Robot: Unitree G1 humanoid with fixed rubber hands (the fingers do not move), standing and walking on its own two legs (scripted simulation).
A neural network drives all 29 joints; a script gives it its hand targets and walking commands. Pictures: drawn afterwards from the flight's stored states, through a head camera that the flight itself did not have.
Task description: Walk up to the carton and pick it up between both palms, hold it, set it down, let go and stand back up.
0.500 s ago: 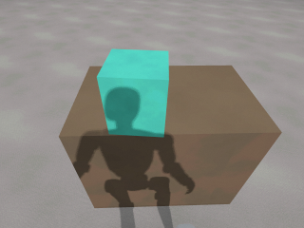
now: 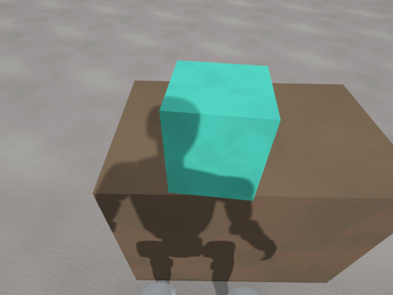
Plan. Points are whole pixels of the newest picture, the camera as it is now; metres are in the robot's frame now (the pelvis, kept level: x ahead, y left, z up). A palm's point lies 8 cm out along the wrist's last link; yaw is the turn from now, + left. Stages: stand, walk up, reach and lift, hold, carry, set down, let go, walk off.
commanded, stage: walk up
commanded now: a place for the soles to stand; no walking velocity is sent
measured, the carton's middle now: (216, 132) +0.46 -0.03 +0.10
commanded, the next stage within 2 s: reach and lift in 1.68 s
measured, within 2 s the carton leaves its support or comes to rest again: neither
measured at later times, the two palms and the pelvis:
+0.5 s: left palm out of the picture +0.13 +0.32 -0.09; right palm out of the picture +0.09 -0.30 -0.10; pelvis +0.05 +0.00 +0.01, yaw -2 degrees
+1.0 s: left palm out of the picture +0.14 +0.30 -0.09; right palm out of the picture +0.10 -0.31 -0.10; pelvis +0.05 -0.01 +0.01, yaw -2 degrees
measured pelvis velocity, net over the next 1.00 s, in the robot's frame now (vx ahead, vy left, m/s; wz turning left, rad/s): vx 0.05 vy -0.01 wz -0.04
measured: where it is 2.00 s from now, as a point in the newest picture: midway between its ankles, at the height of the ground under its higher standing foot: outside the picture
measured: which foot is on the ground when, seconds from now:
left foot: down 0.00-1.00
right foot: up 0.00-0.16, down 0.18-1.00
